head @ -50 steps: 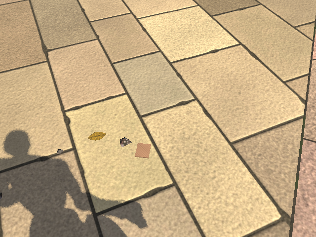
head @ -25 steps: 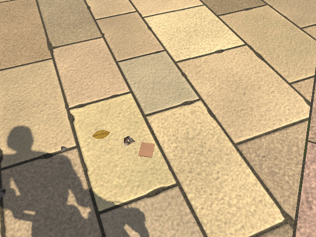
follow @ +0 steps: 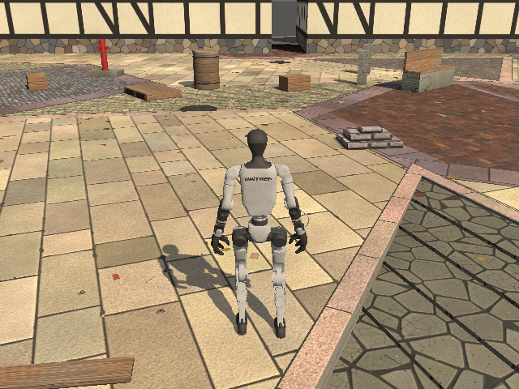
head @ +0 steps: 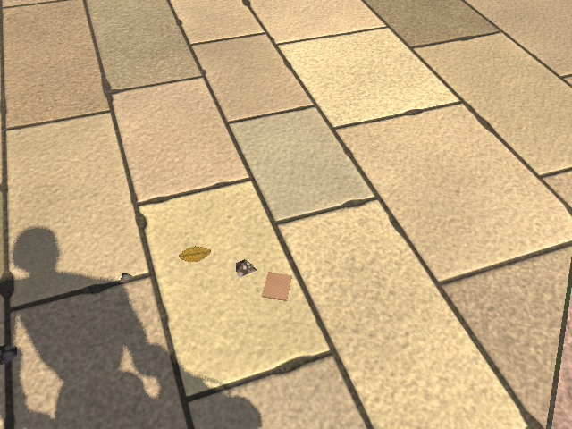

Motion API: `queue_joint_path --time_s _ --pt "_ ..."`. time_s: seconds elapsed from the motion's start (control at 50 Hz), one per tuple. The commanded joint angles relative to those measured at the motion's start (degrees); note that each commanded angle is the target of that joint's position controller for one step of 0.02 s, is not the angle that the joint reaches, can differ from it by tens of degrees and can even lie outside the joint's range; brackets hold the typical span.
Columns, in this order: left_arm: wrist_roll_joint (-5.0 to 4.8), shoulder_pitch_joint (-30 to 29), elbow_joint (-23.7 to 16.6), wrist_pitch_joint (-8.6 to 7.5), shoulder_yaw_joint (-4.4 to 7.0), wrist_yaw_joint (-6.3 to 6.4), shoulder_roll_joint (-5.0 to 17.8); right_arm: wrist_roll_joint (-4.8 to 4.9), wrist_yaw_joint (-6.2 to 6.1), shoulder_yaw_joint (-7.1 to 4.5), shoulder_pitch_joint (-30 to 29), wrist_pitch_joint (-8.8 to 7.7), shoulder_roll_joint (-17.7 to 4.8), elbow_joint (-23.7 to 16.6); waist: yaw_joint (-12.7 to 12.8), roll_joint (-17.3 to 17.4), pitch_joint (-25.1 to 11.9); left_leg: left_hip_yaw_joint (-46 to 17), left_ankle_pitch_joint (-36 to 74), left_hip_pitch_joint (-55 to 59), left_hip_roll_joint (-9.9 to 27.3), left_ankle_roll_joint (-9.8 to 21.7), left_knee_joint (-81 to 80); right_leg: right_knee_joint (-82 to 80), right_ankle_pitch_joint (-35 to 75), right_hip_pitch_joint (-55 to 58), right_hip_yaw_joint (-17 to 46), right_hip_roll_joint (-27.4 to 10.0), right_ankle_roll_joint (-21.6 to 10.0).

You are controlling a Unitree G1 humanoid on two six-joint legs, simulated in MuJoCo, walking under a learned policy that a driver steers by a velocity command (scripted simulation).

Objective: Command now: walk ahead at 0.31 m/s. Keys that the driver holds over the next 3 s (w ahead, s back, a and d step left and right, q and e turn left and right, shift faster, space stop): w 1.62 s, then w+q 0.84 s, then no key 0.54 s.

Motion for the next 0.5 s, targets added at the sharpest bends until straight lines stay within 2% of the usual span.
queue_joint_path --time_s 0.02,0.04,0.06,0.08,0.1,0.12,0.14,0.16,0.18,0.2,0.24,0.3,0.4,0.44,0.46,0.48,0.5 --pt "-0.68 -9.9 -4.8 -0.91 1.34 -0.13 8.0 -0.88 0.75 -1.48 8.3 -1.97 -3.5 1.8 -6.5 -3.4 4.7 2.5 12.6 14.0 -2.4 0.0 -12.4 -9.5 -8.8 -15.3 8.8 -7.4 -6.6" --pt "-0.04 -10.5 -5.1 -1.11 0.52 -0.25 5.4 -1.27 0.75 -2.08 14.8 -1.76 -4.7 3.8 -8.4 2.9 2.4 -4.3 10.3 21.9 1.7 0.3 -15.1 2.6 -4.0 -20.9 3.3 -3.5 -4.1" --pt "0.95 -10.3 -6.4 -1.75 -0.5 -0.4 1.7 -0.91 0.46 -3.06 19.8 -1.75 -10.2 3.4 -8.7 18.0 0.1 -26.5 3.9 26.9 15.5 5.2 -25.6 23.2 -6.1 -29.3 -3.9 2.1 0.1" --pt "-0.33 -10.7 -7.5 -2.6 -0.02 -0.37 2.8 -1.81 1.14 -2.7 19.6 -2.51 -11.8 3.3 -7.4 20.0 1.8 -44.1 -6.9 23.3 22.5 12.2 -32.4 34.4 -12.7 -36.3 1.0 2.9 -0.4" --pt "-1.48 -10.9 -7.5 -3.32 0.11 -0.61 4.2 -1.65 1.2 -1.74 13.9 -3.19 -9.1 1.6 -4.9 12.3 7.6 -41.5 -11.7 20.8 22.2 12.2 -32.8 40.4 -8.2 -41.6 3.3 -1.5 -1.6" --pt "-1.42 -10.6 -6.9 -3.85 0.15 -0.98 5.1 -1.51 1.39 -1.08 10.0 -3.52 -7.1 0.4 -3.7 8.0 9.1 -34.6 -9.2 19.6 19.5 9.9 -32.6 41.0 -1.4 -42.7 3.1 -3.7 -2.7" --pt "-0.66 -10.2 -6.0 -4.17 0.42 -1.03 5.4 -1.61 1.74 -0.76 7.4 -3.56 -7.1 -0.4 -2.5 5.6 8.6 -28.6 -1.9 18.7 16.9 7.7 -33.0 38.7 3.7 -41.2 2.4 -5.0 -3.1" --pt "0.13 -10.5 -5.8 -4.31 0.85 -1.16 6.3 -1.55 1.88 -0.36 7.0 -3.44 -6.1 -0.6 -2.3 5.5 8.3 -23.3 7.0 18.6 15.1 6.1 -33.1 35.4 7.1 -39.4 1.9 -6.1 -3.0" --pt "0.45 -10.8 -5.4 -4.23 0.95 -1.55 5.9 -1.73 1.83 0.23 8.4 -3.08 -4.3 -0.1 -2.5 6.3 7.1 -18.6 14.3 18.7 13.2 5.0 -33.0 33.3 9.2 -37.1 0.9 -6.3 -2.6" --pt "0.53 -11.2 -5.3 -4.04 0.8 -1.85 4.7 -1.81 1.69 0.47 10.3 -2.84 -3.9 0.4 -2.7 7.1 6.4 -15.4 21.3 19.2 12.0 4.7 -32.6 31.8 10.7 -36.3 -0.5 -6.0 -2.1" --pt "0.7 -14.6 -6.5 -3.54 0.29 -2.16 2.9 -1.88 1.07 0.52 12.5 -2.34 -4.7 0.9 -3.3 6.5 6.3 -11.5 29.9 19.5 11.0 5.0 -32.5 27.0 13.4 -36.8 -2.2 -5.4 -0.8" --pt "0.49 -22.8 -9.6 -3.46 -0.81 -2.59 1.1 -2.06 0.17 0.42 12.5 -1.85 -6.4 0.3 -4.6 5.8 7.7 -7.8 31.1 15.4 9.6 4.6 -34.3 14.3 19.5 -32.6 -3.9 -3.7 0.4" --pt "-0.19 -29.8 -12.9 -3.74 -1.37 -3.81 2.4 -1.04 -0.05 -0.22 14.8 -1.8 -7.4 1.7 -5.0 6.8 10.3 -6.0 32.6 17.9 12.1 5.0 -34.9 3.6 22.5 -28.6 -4.3 -2.3 -1.2" --pt "-0.12 -30.0 -13.7 -4.19 -1.08 -4.31 3.6 -0.89 -0.1 -0.72 13.9 -1.48 -8.2 1.8 -3.4 7.1 9.2 -5.3 40.9 21.7 13.4 4.4 -31.7 1.2 20.2 -26.4 -4.4 -1.5 -2.9" --pt "0.0 -28.0 -13.5 -4.32 -0.54 -4.36 4.9 -0.97 -0.12 -1.07 13.0 -1.3 -9.1 1.5 -1.8 7.9 6.9 -4.8 50.7 23.4 13.8 3.9 -28.3 1.0 18.3 -22.6 -5.1 -0.2 -3.9" --pt "0.04 -23.9 -12.6 -4.35 0.3 -4.18 6.6 -1.13 -0.18 -1.43 12.3 -0.94 -9.9 1.3 0.6 9.4 3.3 -4.5 61.7 24.6 13.8 3.3 -23.0 1.4 16.4 -16.7 -6.2 1.6 -5.0" --pt "-0.17 -14.5 -10.0 -4.26 1.65 -3.78 8.9 -1.43 -0.16 -1.47 11.1 -0.37 -10.0 0.9 5.3 10.0 -2.3 -2.9 69.1 23.1 12.2 2.1 -12.7 0.7 16.4 -5.3 -7.3 3.5 -6.7"
Next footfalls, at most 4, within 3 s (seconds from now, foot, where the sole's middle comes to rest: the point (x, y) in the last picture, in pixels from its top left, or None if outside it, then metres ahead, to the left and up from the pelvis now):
0.52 right None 0.42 -0.10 -0.77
1.04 left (235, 359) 0.72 0.14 -0.77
1.60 right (324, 265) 1.02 -0.10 -0.77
2.16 left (244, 196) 1.30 0.16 -0.77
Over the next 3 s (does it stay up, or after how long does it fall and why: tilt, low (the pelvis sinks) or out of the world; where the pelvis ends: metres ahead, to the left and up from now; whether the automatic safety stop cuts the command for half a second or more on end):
stays up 1.50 0.12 0.00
